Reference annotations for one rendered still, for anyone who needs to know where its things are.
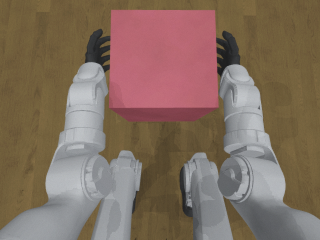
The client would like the left robot hand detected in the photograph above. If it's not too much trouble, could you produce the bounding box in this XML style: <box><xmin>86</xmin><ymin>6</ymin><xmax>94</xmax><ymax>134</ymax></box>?
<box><xmin>85</xmin><ymin>29</ymin><xmax>111</xmax><ymax>73</ymax></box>

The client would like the left robot forearm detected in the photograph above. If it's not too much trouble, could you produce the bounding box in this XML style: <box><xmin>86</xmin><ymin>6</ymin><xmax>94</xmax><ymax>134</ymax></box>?
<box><xmin>45</xmin><ymin>62</ymin><xmax>109</xmax><ymax>190</ymax></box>

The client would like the carton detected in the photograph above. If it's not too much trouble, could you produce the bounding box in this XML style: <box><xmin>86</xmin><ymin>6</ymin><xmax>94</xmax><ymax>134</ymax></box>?
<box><xmin>109</xmin><ymin>10</ymin><xmax>219</xmax><ymax>122</ymax></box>

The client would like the right robot hand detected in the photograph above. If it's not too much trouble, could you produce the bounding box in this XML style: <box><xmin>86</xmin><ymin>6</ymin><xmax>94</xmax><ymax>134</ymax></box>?
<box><xmin>216</xmin><ymin>30</ymin><xmax>241</xmax><ymax>77</ymax></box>

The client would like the robot right thigh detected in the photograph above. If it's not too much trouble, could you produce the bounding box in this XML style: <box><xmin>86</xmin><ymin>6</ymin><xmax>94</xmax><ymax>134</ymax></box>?
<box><xmin>183</xmin><ymin>158</ymin><xmax>233</xmax><ymax>240</ymax></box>

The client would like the right robot upper arm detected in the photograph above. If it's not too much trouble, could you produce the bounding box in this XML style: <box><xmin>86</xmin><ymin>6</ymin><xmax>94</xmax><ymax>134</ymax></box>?
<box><xmin>217</xmin><ymin>154</ymin><xmax>320</xmax><ymax>240</ymax></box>

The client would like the right robot forearm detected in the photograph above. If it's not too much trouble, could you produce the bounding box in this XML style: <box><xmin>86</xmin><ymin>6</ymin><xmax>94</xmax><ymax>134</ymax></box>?
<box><xmin>218</xmin><ymin>64</ymin><xmax>281</xmax><ymax>169</ymax></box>

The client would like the left robot foot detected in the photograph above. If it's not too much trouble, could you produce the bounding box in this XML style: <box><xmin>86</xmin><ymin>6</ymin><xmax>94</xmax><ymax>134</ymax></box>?
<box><xmin>132</xmin><ymin>191</ymin><xmax>138</xmax><ymax>214</ymax></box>

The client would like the left robot upper arm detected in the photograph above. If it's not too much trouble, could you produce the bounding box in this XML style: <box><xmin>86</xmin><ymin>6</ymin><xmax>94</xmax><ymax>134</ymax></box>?
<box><xmin>0</xmin><ymin>153</ymin><xmax>113</xmax><ymax>240</ymax></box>

